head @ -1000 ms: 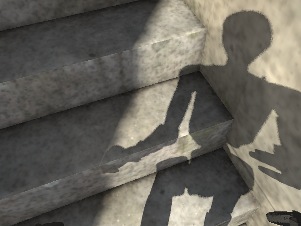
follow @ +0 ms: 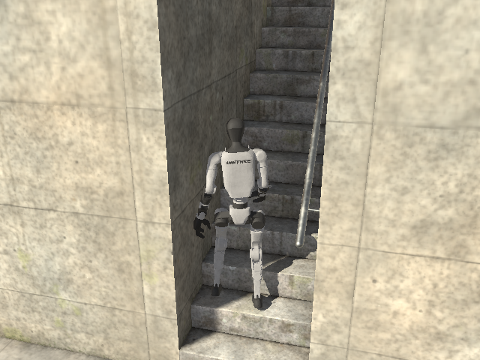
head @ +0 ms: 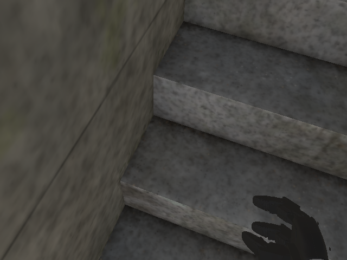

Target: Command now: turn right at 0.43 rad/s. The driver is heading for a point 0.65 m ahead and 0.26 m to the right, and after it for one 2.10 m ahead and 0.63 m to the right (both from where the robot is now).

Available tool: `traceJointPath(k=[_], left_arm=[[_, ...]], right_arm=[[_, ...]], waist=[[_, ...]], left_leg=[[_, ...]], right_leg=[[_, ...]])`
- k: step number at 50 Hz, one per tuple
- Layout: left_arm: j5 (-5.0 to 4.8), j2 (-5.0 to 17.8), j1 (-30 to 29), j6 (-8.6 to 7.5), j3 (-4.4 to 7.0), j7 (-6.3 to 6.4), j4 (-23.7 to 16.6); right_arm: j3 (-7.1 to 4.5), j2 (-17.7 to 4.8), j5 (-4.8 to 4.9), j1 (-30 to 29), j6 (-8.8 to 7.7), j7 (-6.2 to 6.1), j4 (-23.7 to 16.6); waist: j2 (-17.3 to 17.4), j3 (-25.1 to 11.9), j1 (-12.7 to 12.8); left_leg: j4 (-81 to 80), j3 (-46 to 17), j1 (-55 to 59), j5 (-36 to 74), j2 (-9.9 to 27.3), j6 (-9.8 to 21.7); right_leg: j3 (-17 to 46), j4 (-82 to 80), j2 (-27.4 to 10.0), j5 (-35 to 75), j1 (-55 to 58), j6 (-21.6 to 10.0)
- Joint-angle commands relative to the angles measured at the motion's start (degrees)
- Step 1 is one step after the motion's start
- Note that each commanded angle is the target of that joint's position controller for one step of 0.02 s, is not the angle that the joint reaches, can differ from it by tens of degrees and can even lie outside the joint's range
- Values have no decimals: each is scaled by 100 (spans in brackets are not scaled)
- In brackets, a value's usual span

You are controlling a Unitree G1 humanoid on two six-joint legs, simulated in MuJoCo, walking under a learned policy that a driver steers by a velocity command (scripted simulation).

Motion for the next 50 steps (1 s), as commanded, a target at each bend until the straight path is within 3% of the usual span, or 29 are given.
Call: traceJointPath(k=[1,2,3,4,5,6,7,10,13,16,17,18,19,20,21,22,23,24,26,28,30,32,33,34,38,40,43,46,50], left_arm=[[-14,550,-547,-169,295,-213,-904],[-78,426,-409,-182,340,-235,-960],[-61,126,-132,-199,369,-263,-1165],[156,64,359,-176,342,-285,-1124],[268,137,247,-116,344,-199,-1164],[341,129,-205,-44,308,-167,-1330],[409,116,-395,74,269,-206,-1568],[404,99,-871,410,237,-284,-1945],[210,82,-850,377,211,-396,-2013],[33,-71,-591,253,161,-280,-1942],[52,-57,-298,170,172,-295,-1854],[157,207,-179,156,285,-296,-1627],[291,400,-117,82,302,-301,-1559],[312,807,65,-1,332,-395,-1558],[136,1660,637,-127,520,-310,-1775],[144,1647,393,-158,515,-256,-2026],[216,1410,-375,-121,493,-171,-2085],[213,1016,-858,-149,362,-99,-2151],[86,637,-929,-108,237,79,-2105],[133,779,-629,-98,338,151,-1894],[104,995,-95,-107,427,190,-1672],[180,1056,-74,-120,469,294,-1597],[348,1126,-138,-67,489,329,-1577],[292,1303,-17,-25,524,315,-1550],[274,975,61,-145,380,159,-1373],[309,892,535,-226,343,279,-1155],[275,806,438,-384,226,329,-1106],[208,801,275,-252,235,378,-1276],[315,1108,197,-336,255,441,-1391]], right_arm=[[-217,-677,28,385,-162,-270,1],[-318,-1041,-60,507,-227,-327,79],[-438,-1312,-52,1119,-246,-387,180],[-526,-1388,-11,1381,-222,-397,242],[-551,-1316,-68,1274,-246,-382,191],[-570,-1331,-172,1174,-253,-367,214],[-563,-1385,-121,1146,-282,-441,264],[-507,-1420,-197,1049,-309,-430,280],[-526,-1473,-215,637,-226,-303,199],[-547,-1445,-155,322,-44,-78,105],[-538,-1380,-61,430,52,-2,186],[-519,-1315,101,534,105,145,125],[-569,-1407,222,795,196,202,149],[-540,-1196,114,1236,240,186,20],[-473,-898,-207,1368,193,261,-73],[-483,-954,-311,690,111,334,-171],[-472,-911,-408,329,73,316,-186],[-472,-961,-560,15,138,314,-283],[-527,-1319,-599,151,276,267,-205],[-491,-1358,-613,93,331,262,-167],[-444,-1237,-708,185,302,353,-86],[-417,-1153,-659,36,221,320,-85],[-364,-999,-670,-153,240,290,-231],[-353,-1017,-612,-356,326,300,-348],[-217,-850,-585,-589,371,198,-492],[-108,-516,-640,-636,548,10,-583],[-48,-591,-669,-589,664,-126,-838],[-21,-761,-520,-783,618,-30,-990],[-71,-880,-342,-680,745,153,-1217]], waist=[[68,-1406,-377],[288,-1427,-303],[1401,-1754,-374],[1328,-2236,-449],[974,-2229,-614],[724,-1882,-586],[872,-1387,-337],[1099,-1180,-261],[1649,-1214,-100],[2206,-1414,-190],[1876,-1521,-86],[619,-1297,2],[67,-1195,-190],[-893,-925,-547],[-1993,-1624,-263],[-1657,-2174,93],[-844,-1746,-230],[-564,-1393,-398],[-791,-1149,-391],[-500,-1351,-331],[-2,-1331,-249],[-284,-1317,-125],[-475,-1525,-71],[-263,-1461,-71],[7,-1257,-33],[-227,-1357,24],[-100,-1340,-37],[-75,-1420,91],[-169,-1271,114]], left_leg=[[-3402,815,2499,1736,-144,-81],[-3146,390,3600,3282,645,107],[-1986,-469,5079,7081,2138,958],[-1612,-485,4774,7530,2893,1617],[-1871,-319,4318,6280,2893,1796],[-2120,-152,4009,4972,2668,1743],[-2369,-53,3613,3792,2472,1565],[-2560,414,2997,2702,2300,1416],[-2615,1044,2512,2076,1950,1042],[-2408,1588,2338,1564,1757,473],[-1753,1678,2469,991,1682,350],[-406,1827,2455,960,1122,214],[653,1588,2165,527,1165,141],[2714,1285,-369,-2547,715,-90],[4671,495,-1599,-3027,156,-505],[5532,-36,-1497,-2583,95,-462],[5858,-114,-1557,-1764,115,-366],[5809,5,-1714,-1157,151,-255],[5658,-29,-1832,-830,-122,-234],[5804,57,-2068,-948,-398,-124],[5493,59,-2424,-1101,-497,-9],[5754,36,-2791,-1072,-721,52],[6356,123,-3108,-1146,-780,127],[6622,218,-3367,-1289,-771,113],[6797,436,-3760,-1386,-733,59],[7665,286,-3810,-1416,-675,85],[7971,131,-3934,-1848,-447,-1],[7509,137,-3543,-2368,-274,-61],[6788,-677,-2884,-2720,-378,-122]], right_leg=[[406,465,336,2204,657,114],[475,1266,488,180,-343,380],[454,3497,770,-2681,-2286,766],[320,5671,535,-3619,-2742,1017],[187,6879,383,-3375,-3085,1142],[178,7347,234,-2965,-3481,1161],[411,6980,-35,-2582,-3605,1158],[501,6954,-250,-2016,-3374,998],[390,4839,-478,-1796,-2447,829],[29,2081,-651,-1519,-806,562],[-302,895,-574,-504,-276,488],[-499,-209,149,-54,-52,529],[-655,-1325,591,257,427,547],[857,-334,-397,4274,1574,279],[1999,481,-1750,9059,2371,-235],[3184,-417,-1970,6756,1906,-740],[2932,-587,-1592,3702,1257,-925],[2533,-376,-1218,2927,1053,-778],[2426,-323,-986,3029,1000,-682],[2490,-215,-989,3362,1340,-560],[2539,-178,-1032,3774,1713,-524],[2805,-173,-957,3515,1658,-592],[2909,-166,-914,3652,1932,-696],[3088,-76,-997,3943,1969,-807],[3020,-436,-797,2724,1661,-987],[3077,-591,-890,2540,1712,-962],[2784,-693,-977,2167,1874,-1046],[2547,-673,-1099,3017,2014,-1088],[2484,-887,-1465,3230,1899,-1028]])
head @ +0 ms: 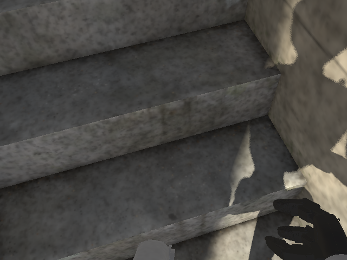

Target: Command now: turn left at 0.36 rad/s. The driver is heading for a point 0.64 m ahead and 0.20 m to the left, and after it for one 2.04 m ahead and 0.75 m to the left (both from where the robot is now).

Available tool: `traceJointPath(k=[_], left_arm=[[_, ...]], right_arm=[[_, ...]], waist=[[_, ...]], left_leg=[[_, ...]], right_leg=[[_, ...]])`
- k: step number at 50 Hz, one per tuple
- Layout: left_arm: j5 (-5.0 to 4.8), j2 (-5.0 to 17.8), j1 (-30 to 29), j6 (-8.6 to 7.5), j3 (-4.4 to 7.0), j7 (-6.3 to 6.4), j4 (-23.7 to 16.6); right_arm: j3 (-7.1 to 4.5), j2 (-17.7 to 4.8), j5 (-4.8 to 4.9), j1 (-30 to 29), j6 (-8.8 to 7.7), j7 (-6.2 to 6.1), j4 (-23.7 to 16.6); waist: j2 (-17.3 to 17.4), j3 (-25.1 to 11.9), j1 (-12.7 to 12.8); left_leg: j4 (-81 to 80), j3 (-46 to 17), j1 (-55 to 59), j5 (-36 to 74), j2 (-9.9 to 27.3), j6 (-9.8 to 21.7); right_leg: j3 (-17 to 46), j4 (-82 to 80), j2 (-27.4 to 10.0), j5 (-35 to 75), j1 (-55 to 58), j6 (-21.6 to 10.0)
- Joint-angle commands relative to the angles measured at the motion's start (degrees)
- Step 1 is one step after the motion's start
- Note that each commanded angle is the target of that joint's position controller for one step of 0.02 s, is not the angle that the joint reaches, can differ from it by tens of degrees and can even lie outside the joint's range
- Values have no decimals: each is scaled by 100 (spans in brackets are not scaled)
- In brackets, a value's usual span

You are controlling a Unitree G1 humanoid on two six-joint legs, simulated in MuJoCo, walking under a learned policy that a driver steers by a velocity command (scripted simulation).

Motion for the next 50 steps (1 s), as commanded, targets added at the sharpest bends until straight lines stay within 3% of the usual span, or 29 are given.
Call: traceJointPath(k=[1,3,5,6,7,9,10,11,12,13,14,15,17,19,24,27,30,31,32,35,37,38,40,44,46,47,48,49,50], left_arm=[[84,1197,373,-200,364,71,-310],[33,978,127,-311,262,30,-361],[-53,661,-545,-224,137,-45,-443],[-42,820,-525,-178,186,-90,-431],[-61,971,-226,-174,233,-189,-285],[-52,720,259,-30,228,-367,-107],[-114,608,655,-42,265,-559,150],[-16,239,916,-86,246,-774,-51],[113,-635,1232,-130,-18,-805,-252],[-18,-9,1002,-107,136,-870,-318],[-33,34,382,-117,158,-928,-351],[61,22,-355,-158,75,-1022,-235],[72,-91,-937,-117,-35,-1002,-482],[194,94,-1121,40,-67,-968,-462],[249,40,-1225,298,-148,-781,-374],[361,-56,-1506,376,-138,-794,-223],[323,-300,-1808,499,-222,-766,-146],[308,-325,-1782,543,-236,-766,-63],[349,-515,-2069,659,-300,-659,-344],[362,-416,-2663,766,-361,-531,-709],[304,-526,-2546,787,-407,-516,-921],[252,-475,-2473,814,-385,-546,-1054],[207,-262,-2535,727,-226,-572,-1225],[53,-118,-2733,424,-105,-774,-1563],[82,-339,-2872,504,-231,-795,-1758],[-30,-285,-2687,528,-237,-820,-1859],[-278,-274,-2228,467,-266,-877,-1820],[-434,-102,-1820,448,-136,-748,-1727],[-494,84,-1303,394,5,-673,-1491]], right_arm=[[-85,-278,-2,-520,-11,85,-701],[-135,-308,17,-343,-56,138,-654],[3,-43,47,-90,-189,380,-610],[-45,-125,328,47,-207,406,-528],[-117,-204,435,78,-194,354,-448],[-188,-138,454,827,-389,297,84],[-310,-463,204,1103,-520,304,506],[-370,-761,184,902,-626,317,582],[-446,-1180,468,1642,-627,262,615],[-577,-1321,478,1905,-697,187,517],[-610,-1225,416,1146,-658,154,385],[-616,-928,435,894,-561,92,531],[-607,-1030,450,883,-420,-75,683],[-719,-1129,449,1632,-474,-85,985],[-756,-863,499,1696,-753,-169,1197],[-816,-851,423,2033,-771,-223,1339],[-785,-875,469,2441,-857,-270,1608],[-747,-815,476,2552,-887,-275,1716],[-694,-753,400,2627,-933,-295,1745],[-753,-922,358,2862,-865,-332,1778],[-751,-862,338,2935,-994,-442,1774],[-839,-1134,364,2781,-986,-513,1757],[-827,-1175,304,2740,-1089,-476,1596],[-992,-1612,268,2672,-946,-544,1263],[-927,-1522,259,2441,-1040,-452,1058],[-912,-1603,245,2044,-1073,-439,882],[-864,-1535,210,1586,-1044,-364,836],[-872,-1709,90,1179,-1065,-129,685],[-819,-1583,106,1647,-904,18,885]], waist=[[-497,-1249,174],[-718,-1362,32],[-374,-1120,-392],[-877,-1144,-310],[-1451,-1092,-190],[-1403,-1380,-235],[-832,-1367,-142],[117,-941,342],[1538,-1202,432],[2217,-2397,-325],[2241,-1937,-279],[1057,-1398,-444],[1145,-809,-403],[-60,-852,-518],[670,-1068,-547],[755,-1278,-853],[533,-1099,-813],[604,-1020,-815],[1227,-733,-814],[1336,-780,-993],[1104,-971,-876],[1066,-881,-714],[892,-817,-705],[1053,-728,-995],[664,-702,-790],[528,-831,-603],[661,-1096,-479],[799,-1336,-269],[-87,-1733,-201]], left_leg=[[-173,-780,-208,-108,12,13],[-850,-695,213,-368,235,100],[-4202,156,1928,912,751,203],[-5246,672,3179,720,640,212],[-6354,611,3573,646,828,380],[-9670,721,4236,1672,468,416],[-10905,460,4474,1986,410,226],[-9843,-270,5513,4002,1138,-31],[-7908,-1020,6130,11427,2323,-81],[-8757,-2022,5976,11295,2647,884],[-9032,-2189,5278,8075,2218,1338],[-8985,-1859,5129,5477,1720,1244],[-8858,-1718,4947,4788,1139,1464],[-8986,-2570,5707,5775,1621,1089],[-8745,-2251,6057,6337,1337,636],[-8736,-2502,6035,6026,1309,796],[-8972,-2392,5660,5274,1354,960],[-9086,-2335,5621,5045,1391,1017],[-9175,-2356,5556,4675,1284,1272],[-9252,-2381,6171,3992,1403,1602],[-9338,-2266,6261,3801,1500,1665],[-9394,-2190,6154,3976,1652,1585],[-9543,-2149,6188,4269,2062,1842],[-9516,-1827,6508,4277,2187,1516],[-9611,-1373,6291,3517,2367,1160],[-9779,-813,5564,3427,2097,821],[-10113,-202,4668,3206,1991,693],[-10153,-36,3912,2663,1864,731],[-9102,639,4095,2795,1245,744]], right_leg=[[756,-125,-2030,3204,1783,-1626],[409,-157,-1995,2827,1692,-1615],[-526,-476,-1538,1723,556,-1175],[-859,-825,-1538,2142,-56,-1110],[-785,-877,-1613,2678,130,-1144],[-1171,390,-1218,3281,1224,-785],[-1611,1536,-866,1734,1408,-518],[-1654,3050,-776,-1226,-974,-121],[-1741,5214,-614,-1710,-2422,373],[-1560,6624,-619,-1523,-2223,573],[-1551,8237,-532,-1193,-2839,506],[-1524,8653,-529,-695,-3379,448],[-1648,8611,-306,-518,-3821,317],[-1551,8829,-264,-460,-4314,301],[-1676,8291,-287,-595,-4779,221],[-1768,8930,-314,-389,-5099,120],[-1897,8817,-442,-390,-5200,180],[-1917,8748,-506,-397,-5212,205],[-1866,8747,-515,-796,-5581,155],[-1601,8992,-552,-1575,-6136,210],[-1240,9427,-436,-1609,-5989,197],[-948,9488,-473,-1773,-5923,154],[-717,10051,-436,-2334,-6024,-35],[-291,9642,-671,-3601,-6077,-263],[-544,8396,-1253,-3591,-5908,-325],[-893,7255,-1408,-3240,-4685,-244],[-1308,5806,-1576,-2569,-2948,-243],[-1627,4519,-1479,-1986,-1337,-176],[-2290,3088,-883,-2059,-252,-75]])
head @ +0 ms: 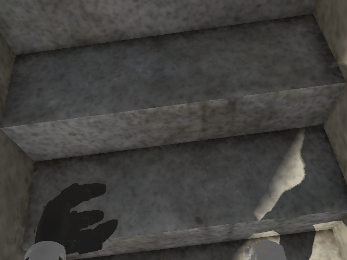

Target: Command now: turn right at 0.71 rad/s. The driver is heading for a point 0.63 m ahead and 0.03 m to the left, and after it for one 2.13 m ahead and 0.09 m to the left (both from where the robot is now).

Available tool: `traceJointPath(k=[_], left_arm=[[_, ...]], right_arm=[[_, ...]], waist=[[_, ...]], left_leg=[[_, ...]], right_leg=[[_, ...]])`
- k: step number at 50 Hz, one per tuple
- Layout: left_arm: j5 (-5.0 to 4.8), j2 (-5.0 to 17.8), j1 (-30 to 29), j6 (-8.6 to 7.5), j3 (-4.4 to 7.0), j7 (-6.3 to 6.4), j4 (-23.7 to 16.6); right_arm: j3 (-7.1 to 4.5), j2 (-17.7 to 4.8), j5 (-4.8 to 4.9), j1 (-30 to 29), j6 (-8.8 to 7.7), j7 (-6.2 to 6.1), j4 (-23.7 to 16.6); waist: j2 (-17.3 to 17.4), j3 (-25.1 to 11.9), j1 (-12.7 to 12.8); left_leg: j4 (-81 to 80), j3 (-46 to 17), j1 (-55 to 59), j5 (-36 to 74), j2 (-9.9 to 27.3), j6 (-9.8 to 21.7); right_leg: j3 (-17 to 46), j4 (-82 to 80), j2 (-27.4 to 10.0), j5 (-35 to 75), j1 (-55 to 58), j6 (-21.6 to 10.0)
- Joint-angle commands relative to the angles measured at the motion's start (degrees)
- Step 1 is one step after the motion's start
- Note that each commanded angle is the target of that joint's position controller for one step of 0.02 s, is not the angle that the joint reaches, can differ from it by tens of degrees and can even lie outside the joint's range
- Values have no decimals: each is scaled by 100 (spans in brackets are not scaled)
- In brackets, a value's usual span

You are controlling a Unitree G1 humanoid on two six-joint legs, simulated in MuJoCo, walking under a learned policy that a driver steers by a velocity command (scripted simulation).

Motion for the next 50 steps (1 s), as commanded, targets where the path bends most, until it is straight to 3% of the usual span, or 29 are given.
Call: traceJointPath(k=[1,2,3,4,5,7,9,10,13,14,22,25,28,31,32,33,34,35,36,37,38,39,41,43,44,45,47,49,50], left_arm=[[-301,911,1771,-266,436,286,58],[-437,1251,2874,-187,609,520,390],[-324,1239,2564,-45,426,683,198],[-179,1082,1846,60,342,699,18],[-93,814,1812,69,304,707,142],[10,584,1293,-185,223,702,131],[133,288,1257,-341,96,781,131],[81,461,1501,-394,171,817,297],[79,550,1592,-616,298,857,495],[48,471,1773,-657,248,783,588],[117,437,2233,-867,155,654,745],[151,511,1372,-934,153,778,407],[447,701,412,-708,150,738,143],[514,643,1168,-185,132,874,387],[442,254,1316,-161,70,992,417],[397,-101,965,-74,-52,1070,273],[389,-569,781,-2,-88,1068,-51],[190,-886,686,3,-139,827,-211],[335,103,1193,10,217,782,41],[372,538,1527,-86,288,715,-236],[405,629,551,-174,276,467,-578],[394,785,-392,-336,275,400,-576],[413,608,63,-268,362,240,-389],[298,484,-10,-263,263,301,-296],[181,373,-215,-275,247,258,-213],[193,314,-10,-181,214,200,-86],[35,332,766,-68,181,170,155],[405,473,2179,-87,60,136,524],[466,389,2016,-110,20,215,485]], right_arm=[[-102,-726,-64,-507,128,316,-847],[37,-525,136,-1502,131,482,-1056],[230,5,81,-816,91,736,-750],[258,93,131,-494,51,907,-541],[261,62,73,-732,59,922,-451],[350,94,-166,-680,142,824,-315],[294,-79,-417,-819,288,831,-381],[302,-70,-437,-1192,398,804,-576],[306,-109,-555,-1137,548,605,-776],[413,6,-629,-1254,550,630,-850],[363,69,-424,-1008,792,511,-713],[112,-307,-236,-353,963,570,-569],[66,-440,61,779,1057,681,-266],[164,92,141,1598,857,708,-9],[253,364,-126,1368,909,673,-113],[338,492,-195,1046,830,571,-244],[504,381,-324,-517,765,473,-739],[494,-23,-711,-1023,686,420,-964],[237,-409,-487,-1922,613,691,-1653],[48,-848,-400,-2628,517,581,-1887],[164,-494,-179,-2590,384,339,-1702],[234,-107,-226,-1525,534,169,-1622],[-95,-577,-310,-323,524,-104,-1269],[-90,-202,-273,343,439,-101,-1080],[-138,-93,-63,662,502,-96,-968],[-165,-100,61,465,519,-110,-1089],[-71,30,-196,-825,570,-144,-1600],[151,361,-149,-2214,537,-219,-2036],[201,529,-82,-2094,611,-271,-1932]], waist=[[-2133,-2784,938],[-3711,-3179,1764],[-3987,-3474,1228],[-3898,-3346,773],[-2980,-2345,729],[-2372,-1336,415],[-1701,-1060,400],[-1015,-830,336],[-710,-832,247],[-148,-1037,290],[-451,-1176,449],[-1205,-1022,-21],[-1494,-1103,-818],[-1315,-1170,-725],[-336,-1147,-569],[325,-654,-698],[178,-250,147],[-469,-465,757],[480,-144,762],[987,-108,1288],[505,266,1058],[-298,431,35],[295,-727,-105],[-6,-1419,-398],[-266,-1392,-765],[-137,-1150,-693],[-259,-941,31],[-537,-1312,937],[-1232,-1564,959]], left_leg=[[2353,1054,-1668,2209,-590,570],[4786,825,-3107,-863,-1257,159],[7219,51,-3250,-761,-1386,-191],[8303,-21,-3462,-534,-1515,-229],[7851,-43,-3806,-580,-1360,-164],[7599,447,-3440,-132,-1523,51],[7784,591,-2962,859,-1840,254],[7573,396,-2889,1016,-1763,197],[7641,220,-2916,857,-1834,141],[7583,256,-3019,1112,-1728,141],[7753,314,-3273,900,-1993,201],[7457,201,-2247,1326,-2197,289],[4340,1072,-1179,760,-1524,520],[1041,1945,196,498,-1298,1010],[955,1952,90,1542,-1132,1326],[-248,1486,-1183,1819,-990,1633],[-759,552,-2399,2798,-517,1449],[800,175,-1991,3151,-647,1266],[985,-290,-2734,1409,-622,2178],[82,-1862,-4224,-1109,-86,2279],[-461,-2044,-4124,-161,16,2113],[-98,-2454,-2691,-192,-12,2069],[1779,-3544,665,1642,645,2665],[2223,-3059,1671,2235,261,2341],[2323,-3086,772,1225,32,2245],[2050,-2308,-1026,589,-607,1866],[2685,-1910,-3089,342,-937,1543],[3653,-266,-4799,863,-1716,822],[5259,327,-4752,207,-1982,755]], right_leg=[[73,-4532,376,3690,6015,-198],[1711,-5485,-110,5179,6680,-384],[2850,-5700,-484,4629,6080,-482],[2502,-5088,-307,4674,5472,-594],[1950,-4634,-110,4927,4808,-548],[1407,-3928,329,5029,3455,-602],[1871,-4421,391,4397,2573,-703],[2482,-5010,173,4587,2380,-731],[2770,-5111,68,4774,2436,-934],[2817,-5167,22,4722,2668,-905],[1736,-4982,-416,4818,3495,-834],[1065,-4823,-443,4300,2602,-755],[260,-4516,-569,3471,2413,-451],[-845,-3345,-236,2882,2628,-331],[-1584,-1624,400,1776,2645,-36],[-1710,878,862,1203,2573,116],[-927,3078,983,1686,2576,426],[-557,4083,915,2283,1407,520],[-463,2677,724,3130,1546,456],[-280,1414,375,3624,2922,356],[-792,817,598,3756,2584,405],[-396,-1448,447,2838,1749,410],[645,-2553,312,3197,933,349],[503,-3899,522,2290,1138,281],[420,-3855,748,2293,1854,438],[118,-3167,1156,2149,3106,385],[267,-2109,1281,2689,4150,-62],[-344,-2066,1224,4567,5783,-695],[-2,-3065,633,5199,5447,-911]])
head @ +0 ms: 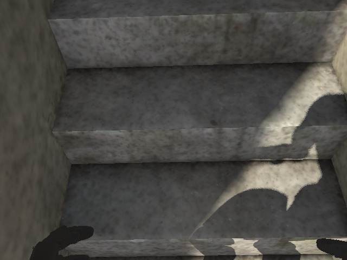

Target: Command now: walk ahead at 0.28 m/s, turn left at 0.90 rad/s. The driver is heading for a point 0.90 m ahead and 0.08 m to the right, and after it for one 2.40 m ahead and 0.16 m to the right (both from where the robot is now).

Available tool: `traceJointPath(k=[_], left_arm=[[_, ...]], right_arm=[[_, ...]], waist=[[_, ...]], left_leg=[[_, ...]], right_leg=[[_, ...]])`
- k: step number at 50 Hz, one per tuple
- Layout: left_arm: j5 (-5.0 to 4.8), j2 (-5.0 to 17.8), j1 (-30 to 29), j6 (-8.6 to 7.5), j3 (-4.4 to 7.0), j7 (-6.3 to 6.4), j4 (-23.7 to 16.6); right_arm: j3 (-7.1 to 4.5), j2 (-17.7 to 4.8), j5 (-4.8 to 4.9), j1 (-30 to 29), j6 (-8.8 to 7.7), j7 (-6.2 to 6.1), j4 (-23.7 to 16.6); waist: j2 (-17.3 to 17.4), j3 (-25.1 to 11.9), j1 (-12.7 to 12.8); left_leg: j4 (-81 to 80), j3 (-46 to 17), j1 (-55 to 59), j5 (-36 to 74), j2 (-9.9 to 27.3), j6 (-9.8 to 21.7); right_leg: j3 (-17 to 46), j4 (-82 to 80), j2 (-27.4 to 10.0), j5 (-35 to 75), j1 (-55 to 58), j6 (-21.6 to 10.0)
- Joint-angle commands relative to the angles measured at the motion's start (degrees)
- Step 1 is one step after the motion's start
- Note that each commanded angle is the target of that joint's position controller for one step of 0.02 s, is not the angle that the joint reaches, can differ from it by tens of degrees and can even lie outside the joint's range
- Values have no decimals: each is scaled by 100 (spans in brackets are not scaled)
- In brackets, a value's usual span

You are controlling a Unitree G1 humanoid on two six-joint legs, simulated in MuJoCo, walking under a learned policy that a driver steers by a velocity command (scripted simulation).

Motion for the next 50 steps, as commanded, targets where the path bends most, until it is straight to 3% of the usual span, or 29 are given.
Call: traceJointPath(k=[1,3,4,5,6,8,10,11,12,13,14,15,16,17,18,19,20,22,26,28,29,31,33,35,40,43,47,49,50], left_arm=[[531,220,363,-214,-94,152,-318],[400,35,-1417,-474,-221,435,-995],[273,-108,-2084,-511,-350,413,-1145],[199,554,-3397,-695,-208,448,-1307],[224,306,-3295,-730,-212,292,-1214],[186,398,-342,-487,-175,262,-220],[426,352,811,-81,50,328,-125],[336,237,250,10,36,225,-829],[48,-231,822,80,-231,15,-1370],[-130,736,1313,127,42,49,-1103],[-20,893,1235,145,138,93,-897],[243,546,1292,107,119,112,-848],[170,949,1786,261,316,99,-748],[51,1031,1811,411,343,177,-519],[-180,640,1101,468,189,291,-696],[-181,658,-860,376,-34,365,-1329],[-221,430,-2375,160,-103,383,-1879],[-62,101,-2892,-239,-286,268,-1593],[239,687,463,168,202,486,-464],[66,-56,1469,446,210,412,-36],[86,-476,1734,434,141,420,-338],[365,259,508,153,160,666,-981],[295,1919,-292,154,684,187,-732],[94,1423,-337,233,599,-168,-740],[-14,1187,767,214,660,-429,-65],[-237,997,1272,96,537,-463,13],[-119,680,2264,-40,403,-199,634],[-232,743,2857,-53,230,-135,723],[-418,2012,2231,-47,563,112,213]], right_arm=[[13,-113,-7,257,96,-131,-380],[-218,-539,-103,1960,394,-124,-102],[-371,-959,-313,2068,629,-80,-148],[-482,-1132,-260,3572,792,-30,222],[-452,-1207,-131,3978,716,2,584],[-104,-705,280,1191,488,438,132],[171,122,438,847,70,744,466],[353,72,202,692,-242,676,441],[136,-928,31,532,-459,574,239],[-185,-1345,-94,-396,-328,254,-526],[-106,-1199,-175,-289,-294,113,-677],[7,-1082,-92,-114,-138,-14,-530],[-9,-1289,62,30,-82,-109,-424],[-16,-1180,-104,76,-102,-73,-213],[53,-665,-50,56,0,43,-103],[-9,-502,250,714,292,25,-199],[20,-412,-197,1182,611,83,-311],[101,-193,-416,2879,676,256,250],[421,-44,299,1855,177,743,724],[756,525,-111,1160,8,985,768],[626,-76,-260,589,-134,1167,531],[-141,-1571,-148,178,-231,956,96],[174,-677,159,28,-462,615,369],[37,-1031,186,740,-660,361,734],[116,-460,146,924,-473,389,936],[55,-747,-16,427,-374,369,705],[66,-718,-135,449,-130,358,605],[466,223,-199,-378,-126,685,132],[543,283,-266,-399,-215,973,-378]], waist=[[-1922,-2074,222],[-1505,-1587,-1212],[-447,-1308,-1612],[-717,-1718,-2704],[-96,-1734,-2498],[842,-619,-605],[417,-709,-68],[1255,-262,515],[3040,-932,1194],[2564,-1103,972],[963,-1250,719],[-169,-1823,831],[-572,-2244,1136],[-1461,-2483,1281],[-3082,-2020,1125],[-3440,-1307,-107],[-1870,-807,-990],[-740,-604,-1964],[-661,-334,-174],[180,-843,618],[1103,-803,1502],[2126,-646,749],[97,624,444],[189,274,204],[499,-403,236],[863,-713,515],[-726,-428,515],[-1436,224,784],[-2390,-207,721]], left_leg=[[2518,-304,-149,555,333,3],[4833,-905,2146,525,554,-349],[4609,-570,1872,1422,477,-721],[4839,-31,2647,2401,809,-814],[3231,53,3007,2374,882,-634],[-3121,263,1218,2443,633,-90],[-5780,790,1354,3132,727,-121],[-4045,-238,1541,5763,630,-94],[-3379,-3569,3078,8012,2131,545],[-2707,-4160,1392,6770,2710,733],[-2575,-4163,1313,4594,2743,460],[-2025,-2395,1248,4422,1735,-108],[-1750,-905,817,2358,942,-772],[-1040,484,1004,524,178,-1075],[1294,1065,2442,-152,-380,-1117],[3720,-1062,3411,51,-39,-824],[4932,-2524,3489,1016,469,-554],[3325,-773,3219,1946,906,-434],[-5311,1426,3313,3246,1154,111],[-3855,1085,2976,3664,939,194],[-2992,683,2420,5744,1643,113],[-6499,-2369,1803,-2878,3841,407],[-6595,-1914,1637,-2418,3352,359],[-6526,-1242,2609,-1245,3243,332],[-6438,888,3361,-495,2484,-209],[-6486,1806,2785,-276,2194,-509],[-4157,2372,2288,-694,1923,-92],[-786,1523,-1283,-598,1625,-235],[-516,494,-2221,40,1270,-740]], right_leg=[[529,-1261,-1133,4321,785,-897],[1631,-3068,-2191,3039,-2215,-656],[887,-2821,-1840,2579,-2045,-281],[1137,-2284,-2321,2506,-2428,-353],[96,-1705,-1598,2405,-2119,-35],[-1604,-1647,-492,2449,692,102],[-1573,892,-358,606,1626,42],[-1161,2448,-192,59,111,356],[121,1002,-433,104,-1398,550],[1013,615,-1162,182,87,233],[790,-701,-977,-351,184,50],[-1181,-449,-244,801,1130,311],[-1859,-214,-18,1328,1884,59],[-2210,-607,-41,1464,2090,-310],[-1121,-1818,-743,2028,-80,-809],[1744,-2571,-2025,3073,-3294,-1271],[3553,-2361,-2905,1728,-4858,-929],[1952,-1422,-2068,1379,-4153,-299],[-110,-286,-335,1127,-1267,-387],[-443,5002,992,20,-1966,-192],[-397,6507,772,265,-2720,250],[-117,5522,-508,2171,-3400,766],[18,4178,-697,3258,-3367,949],[7,3114,-607,3283,-2811,735],[-631,814,-380,2550,-937,124],[-1341,-1567,-440,1578,1120,-98],[-1645,-4209,-496,1068,2389,-197],[653,-3319,-1641,-116,2752,-507],[4479,-6014,-3046,-3138,2266,-1492]])
Keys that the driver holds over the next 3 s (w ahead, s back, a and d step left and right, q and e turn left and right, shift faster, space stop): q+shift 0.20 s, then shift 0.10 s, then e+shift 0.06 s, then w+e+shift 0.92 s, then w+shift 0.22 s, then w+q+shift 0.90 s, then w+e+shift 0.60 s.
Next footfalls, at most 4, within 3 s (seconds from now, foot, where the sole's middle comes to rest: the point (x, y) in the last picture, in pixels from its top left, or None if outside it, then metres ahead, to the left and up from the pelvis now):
0.20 left None -0.12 0.13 -0.87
0.26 right None -0.10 -0.12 -0.86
0.56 left None -0.42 0.13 -1.05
0.98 right None -0.55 -0.02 -1.05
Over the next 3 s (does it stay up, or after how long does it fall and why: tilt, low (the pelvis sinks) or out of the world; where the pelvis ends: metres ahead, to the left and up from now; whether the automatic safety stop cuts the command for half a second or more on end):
stays up -0.19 -0.01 -0.15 its command is cut before an obstacle after 0.4 s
